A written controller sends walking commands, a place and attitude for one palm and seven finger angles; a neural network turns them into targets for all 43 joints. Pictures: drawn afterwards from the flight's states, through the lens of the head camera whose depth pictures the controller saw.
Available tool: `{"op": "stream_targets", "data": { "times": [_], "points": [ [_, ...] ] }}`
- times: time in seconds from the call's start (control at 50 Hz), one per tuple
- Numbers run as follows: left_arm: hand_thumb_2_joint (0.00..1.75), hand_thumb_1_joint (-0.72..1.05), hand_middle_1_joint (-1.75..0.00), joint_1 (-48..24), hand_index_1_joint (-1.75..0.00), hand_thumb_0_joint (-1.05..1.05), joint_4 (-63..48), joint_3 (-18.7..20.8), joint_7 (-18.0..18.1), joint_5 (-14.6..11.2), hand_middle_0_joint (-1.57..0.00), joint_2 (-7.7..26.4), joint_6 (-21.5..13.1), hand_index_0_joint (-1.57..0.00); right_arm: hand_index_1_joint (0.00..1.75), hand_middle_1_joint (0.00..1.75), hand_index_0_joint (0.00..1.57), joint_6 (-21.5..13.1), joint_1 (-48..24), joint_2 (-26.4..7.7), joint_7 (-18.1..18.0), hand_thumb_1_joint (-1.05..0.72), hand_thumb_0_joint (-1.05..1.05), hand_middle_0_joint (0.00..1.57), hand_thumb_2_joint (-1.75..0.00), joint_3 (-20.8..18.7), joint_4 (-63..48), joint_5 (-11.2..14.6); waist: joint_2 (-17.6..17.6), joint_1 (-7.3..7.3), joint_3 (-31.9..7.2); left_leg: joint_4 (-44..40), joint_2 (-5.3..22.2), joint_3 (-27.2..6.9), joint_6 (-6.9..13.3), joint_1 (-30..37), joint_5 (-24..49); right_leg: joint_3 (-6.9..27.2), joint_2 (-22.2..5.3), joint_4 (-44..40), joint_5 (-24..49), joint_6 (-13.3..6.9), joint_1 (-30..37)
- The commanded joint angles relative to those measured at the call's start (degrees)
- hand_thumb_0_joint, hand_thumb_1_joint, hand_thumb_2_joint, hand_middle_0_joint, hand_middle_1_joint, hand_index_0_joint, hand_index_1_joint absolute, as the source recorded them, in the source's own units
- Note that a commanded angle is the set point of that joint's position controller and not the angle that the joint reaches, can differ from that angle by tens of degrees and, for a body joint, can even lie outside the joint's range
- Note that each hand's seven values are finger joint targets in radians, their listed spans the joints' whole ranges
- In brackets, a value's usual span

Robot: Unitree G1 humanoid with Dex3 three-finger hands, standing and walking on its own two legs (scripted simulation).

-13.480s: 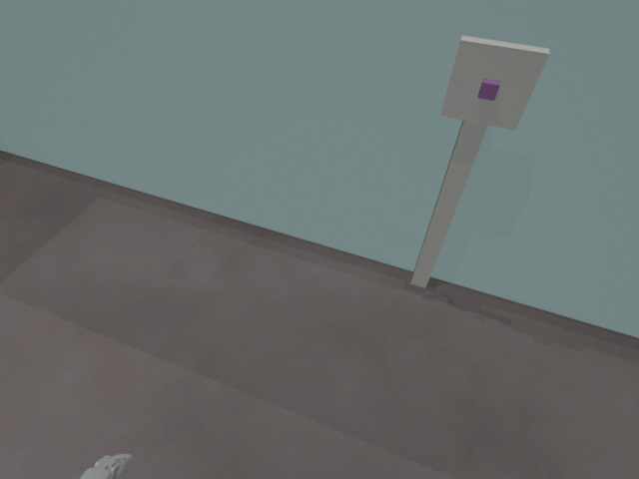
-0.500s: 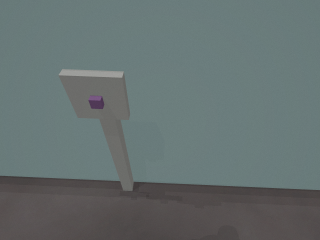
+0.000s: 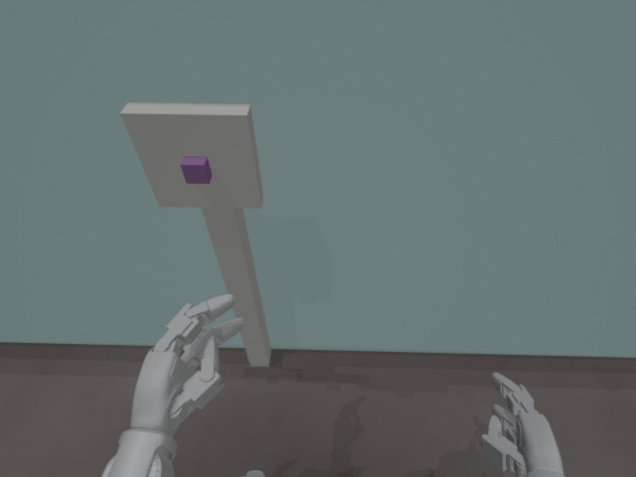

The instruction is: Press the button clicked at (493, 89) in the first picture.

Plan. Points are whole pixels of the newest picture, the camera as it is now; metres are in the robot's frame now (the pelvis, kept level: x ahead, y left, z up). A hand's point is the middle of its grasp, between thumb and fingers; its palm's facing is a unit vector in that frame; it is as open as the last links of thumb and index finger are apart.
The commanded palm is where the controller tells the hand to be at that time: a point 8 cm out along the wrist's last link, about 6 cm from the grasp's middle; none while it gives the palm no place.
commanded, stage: raise the hand and make a fist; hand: left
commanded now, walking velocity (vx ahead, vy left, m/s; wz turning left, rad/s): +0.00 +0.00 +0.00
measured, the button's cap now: (197, 168) +0.54 +0.21 +0.10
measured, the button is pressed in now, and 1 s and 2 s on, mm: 0 0 0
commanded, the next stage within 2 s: aim a knuckle at the button in 1.66 s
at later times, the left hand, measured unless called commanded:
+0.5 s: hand (173, 413) +0.20 +0.17 +0.03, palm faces -0.03 -1.00 +0.01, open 3.1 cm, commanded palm +0.17 +0.24 +0.04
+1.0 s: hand (111, 380) +0.21 +0.22 +0.08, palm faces +0.05 -1.00 -0.07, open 3.1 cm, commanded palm +0.18 +0.28 +0.08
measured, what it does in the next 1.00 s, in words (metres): stands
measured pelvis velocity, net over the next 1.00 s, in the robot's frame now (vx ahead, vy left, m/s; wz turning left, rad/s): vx -0.01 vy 0.03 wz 0.02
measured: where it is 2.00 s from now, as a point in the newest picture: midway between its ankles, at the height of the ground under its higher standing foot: outside the picture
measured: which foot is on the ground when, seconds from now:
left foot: down 0.00-1.00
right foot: down 0.00-1.00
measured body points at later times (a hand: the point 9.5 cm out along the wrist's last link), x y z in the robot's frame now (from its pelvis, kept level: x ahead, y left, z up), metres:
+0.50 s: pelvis -0.02 +0.02 -0.02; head +0.01 +0.02 +0.43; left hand +0.19 +0.23 +0.03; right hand +0.12 -0.20 -0.11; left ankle +0.06 +0.14 -0.69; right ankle -0.04 -0.09 -0.69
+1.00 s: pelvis -0.01 +0.03 +0.00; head +0.02 +0.03 +0.45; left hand +0.20 +0.28 +0.09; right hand +0.19 -0.19 -0.06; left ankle +0.06 +0.14 -0.69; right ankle -0.04 -0.09 -0.69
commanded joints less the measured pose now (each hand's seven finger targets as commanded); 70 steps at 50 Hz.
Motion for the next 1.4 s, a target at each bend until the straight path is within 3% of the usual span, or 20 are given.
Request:
{"op": "stream_targets", "data": {
  "times": [0.0, 0.04, 0.12, 0.18, 0.22, 0.28, 0.32, 0.38, 0.44, 0.48, 0.58, 0.66, 0.74, 0.84, 0.92, 1.0, 1.1, 1.18, 1.28, 1.38],
  "points": [
    [0.9, 0.9, -0.84, 13.9, -0.84, 0.0, -8.4, 11.6, -2.3, -0.8, -0.69, 13.3, -2.0, -0.69, 0.3, 0.3, 0.2, 1.4, -5.6, -5.8, 0.5, -0.9, 0.0, 0.2, -0.9, -1.9, -15.6, 0.1, 2.1, 7.35, -5.7, 2.0, -2.9, 1.5, 1.2, 3.0, 5.3, 3.2, -1.8, -4.7, 21.1, 1.9, -2.2],
    [0.9, 0.9, -0.9, 6.3, -0.9, 0.0, -17.7, 7.9, 1.3, -0.4, -0.75, 10.2, -1.7, -0.75, 0.3, 0.3, 0.2, 2.6, -5.6, -4.6, 0.3, -0.9, 0.0, 0.2, -0.9, -1.3, -19.0, 0.2, 5.6, 5.02, -6.2, 3.3, -1.9, 1.0, 2.0, 4.2, 2.7, 2.7, -0.5, -4.0, 13.5, 1.3, -7.4],
    [0.9, 0.9, -1.02, -5.7, -1.02, 0.0, -35.2, 4.7, 6.2, 0.9, -0.86, 10.1, -9.8, -0.86, 0.3, 0.3, 0.2, 2.4, -1.2, -3.9, -1.0, -0.9, 0.0, 0.2, -0.9, -0.7, -18.2, -1.0, 7.8, 0.17, -10.3, 7.3, 0.4, -2.9, 3.4, 6.6, 1.4, 1.9, 1.4, -1.6, 8.4, 0.9, -15.7],
    [0.9, 0.9, -1.11, -7.8, -1.11, 0.0, -35.1, -1.2, 3.2, 0.3, -0.94, 7.9, -12.6, -0.94, 0.3, 0.3, 0.2, 0.3, 0.2, -4.9, -1.8, -0.9, 0.0, 0.2, -0.9, 0.6, -16.4, -0.7, 8.4, -3.02, -8.8, 8.6, 0.8, -4.7, 3.6, 6.2, -2.3, 1.5, 2.0, -1.7, 3.9, 0.8, -19.7],
    [0.9, 0.9, -1.17, -6.4, -1.17, 0.0, -29.1, -3.6, -0.4, -0.7, -1.0, 7.4, -9.7, -1.0, 0.3, 0.3, 0.2, -0.6, 0.4, -5.9, -2.4, -0.9, 0.0, 0.2, -0.9, 1.1, -15.8, -0.1, 3.5, -4.61, -4.5, 9.1, 1.0, -5.4, 3.7, 3.0, -5.4, 2.3, 2.1, -3.9, 1.4, 1.3, -19.8],
    [0.9, 0.9, -1.26, 1.8, -1.26, 0.0, -18.5, -0.1, -4.3, -1.4, -1.08, 10.7, 1.0, -1.08, 0.3, 0.3, 0.2, 0.1, 0.6, -6.5, -3.2, -0.9, 0.0, 0.2, -0.9, 1.3, -16.6, 1.1, -1.7, -1.54, -4.1, 7.2, 0.2, -4.7, 3.4, -1.4, -8.1, 4.7, 1.4, -8.5, -4.3, 2.1, -15.3],
    [0.9, 0.9, -1.32, 4.1, -1.32, 0.0, -18.2, 2.6, -4.9, -1.9, -1.13, 12.7, 8.6, -1.13, 0.3, 0.3, 0.2, 1.5, -1.1, -6.7, -3.3, -0.9, 0.0, 0.2, -0.9, 1.7, -19.1, 2.1, -1.0, 1.48, -6.0, 3.9, -0.9, -4.2, 3.6, 0.6, -7.3, 4.5, 0.8, -10.1, -5.1, 2.1, -10.7],
    [0.9, 0.9, -1.41, 4.4, -1.41, 0.0, -24.0, 9.7, -0.4, -4.1, -1.22, 14.8, 14.9, -1.22, 0.3, 0.3, 0.2, 2.9, -3.0, -4.9, -4.0, -0.9, 0.0, 0.2, -0.9, 2.0, -20.6, 2.0, -1.7, 4.19, -7.9, 0.8, -0.8, -3.4, 3.3, 4.4, -4.6, 3.4, 0.4, -10.9, -2.5, 2.2, -5.7],
    [0.9, 0.9, -1.5, 4.9, -1.5, 0.0, -30.1, 12.8, 6.2, -4.7, -1.3, 13.7, 11.5, -1.3, 0.3, 0.3, 0.2, 2.7, -1.1, -3.1, -3.7, -0.9, 0.0, 0.2, -0.9, 1.9, -18.9, 1.0, 1.5, 4.9, -7.9, -0.7, 0.1, -3.9, 2.9, 7.8, 0.5, -0.6, 1.8, -8.0, 6.1, 1.4, -5.6],
    [0.9, 0.9, -1.5, 4.0, -1.5, 0.0, -32.2, 10.8, 8.3, -3.2, -1.3, 12.6, 6.6, -1.3, 0.3, 0.3, 0.2, 1.9, 0.5, -3.1, -2.9, -0.9, 0.0, 0.2, -0.9, 1.8, -17.5, 0.5, 3.4, 3.47, -6.3, -0.4, 0.5, -4.2, 2.7, 8.7, 3.1, -1.7, 2.4, -6.1, 9.4, 1.1, -7.9],
    [0.9, 0.9, -1.5, 3.3, -1.5, 0.0, -27.2, 3.5, 3.7, -0.8, -1.3, 10.6, -0.6, -1.3, 0.3, 0.3, 0.2, -0.5, 2.2, -5.4, -1.8, -0.9, 0.0, 0.2, -0.9, 1.5, -15.6, 0.0, 3.6, -0.77, -3.3, 1.2, 0.5, -5.0, 2.9, 7.2, -2.0, -1.6, 2.4, -5.7, 5.1, 1.5, -13.6],
    [0.9, 0.9, -1.5, 5.1, -1.5, 0.0, -26.6, 5.9, -1.2, -3.0, -1.3, 13.8, 3.6, -1.3, 0.3, 0.3, 0.2, -1.4, 2.3, -6.9, -2.8, -0.9, 0.0, 0.2, -0.9, 0.9, -16.8, 1.4, 2.4, 0.48, -7.0, -1.0, 0.2, -4.8, 3.1, 9.4, -3.7, -0.9, 2.1, -8.4, 4.0, 1.6, -9.9],
    [0.9, 0.9, -1.5, 3.8, -1.5, 0.0, -31.5, 12.3, 0.9, -4.4, -1.3, 17.1, 6.8, -1.3, 0.3, 0.3, 0.2, -1.0, 1.6, -6.1, -3.6, -0.9, 0.0, 0.2, -0.9, 1.0, -17.0, 1.5, 3.6, 2.41, -9.5, -3.4, 0.3, -5.2, 3.0, 13.1, -0.3, -2.1, 2.4, -8.5, 8.0, 1.5, -6.0],
    [0.9, 0.9, -1.5, 1.8, -1.5, 0.0, -31.3, 11.8, 3.6, -4.4, -1.3, 15.1, 6.4, -1.3, 0.3, 0.3, 0.2, -0.6, 1.8, -5.4, -3.1, -0.9, 0.0, 0.2, -0.9, 1.8, -16.2, 1.1, 5.5, 1.4, -5.0, -4.4, 0.4, -5.6, 2.7, 14.8, 2.1, -3.0, 2.8, -9.2, 11.2, 1.2, -6.1],
    [0.9, 0.9, -1.5, 0.9, -1.5, 0.0, -25.7, 8.6, -0.5, -3.8, -1.3, 14.2, 8.8, -1.3, 0.3, 0.3, 0.2, -0.2, 2.3, -6.4, -2.8, -0.9, 0.0, 0.2, -0.9, 2.3, -16.4, 1.4, 3.7, 0.15, -1.5, -4.8, 0.2, -5.3, 2.9, 14.3, 1.8, -2.6, 2.9, -11.1, 11.9, 1.5, -6.0],
    [0.9, 0.9, -1.5, -1.3, -1.5, 0.0, -25.2, 11.9, -4.0, -5.0, -1.3, 17.9, 12.1, -1.3, 0.3, 0.3, 0.2, -0.3, 2.0, -6.9, -3.4, -0.9, 0.0, 0.2, -0.9, 2.7, -16.7, 1.7, 3.9, 1.18, -3.5, -5.8, -0.3, -5.1, 3.1, 16.0, 3.1, -2.0, 2.9, -12.9, 13.7, 1.5, -2.7],
    [0.9, 0.9, -1.5, -4.8, -1.5, 0.0, -29.5, 18.1, -3.2, -7.5, -1.3, 21.2, 11.0, -1.3, 0.3, 0.3, 0.2, -0.7, 1.3, -6.3, -3.7, -0.9, 0.0, 0.2, -0.9, 3.2, -16.3, 1.4, 4.0, 2.36, -6.7, -6.4, -0.4, -4.9, 2.9, 19.1, 7.1, -2.0, 3.0, -13.7, 17.0, 1.4, 0.6],
    [0.9, 0.9, -1.5, -5.6, -1.5, 0.0, -26.5, 16.4, -3.7, -7.7, -1.3, 18.9, 10.2, -1.3, 0.3, 0.3, 0.2, -1.2, 1.6, -6.5, -3.5, -0.9, 0.0, 0.2, -0.9, 3.3, -15.3, 1.7, 5.7, 1.46, -3.9, -7.2, -0.4, -4.8, 2.7, 19.6, 6.5, -2.2, 2.9, -14.5, 16.8, 1.5, -0.7],
    [0.9, 0.9, -1.5, -4.2, -1.5, 0.0, -20.8, 14.7, -7.3, -8.1, -1.3, 18.2, 13.6, -1.3, 0.3, 0.3, 0.2, -1.7, 1.4, -7.3, -3.6, -0.9, 0.0, 0.2, -0.9, 3.0, -15.1, 2.2, 2.4, 1.45, -2.7, -7.8, -0.9, -4.2, 3.1, 18.8, 5.8, -1.2, 2.4, -16.6, 17.3, 2.1, 0.5],
    [0.9, 0.9, -1.5, -5.3, -1.5, 0.0, -23.1, 17.9, -7.5, -9.1, -1.3, 20.6, 13.7, -1.3, 0.3, 0.3, 0.2, -2.2, 1.1, -7.4, -3.7, -0.9, 0.0, 0.2, -0.9, 2.8, -15.6, 2.0, 2.3, 2.52, -4.3, -7.9, -1.3, -3.8, 3.1, 19.3, 7.6, -0.6, 2.2, -16.9, 18.9, 2.3, 2.3]
  ]
}}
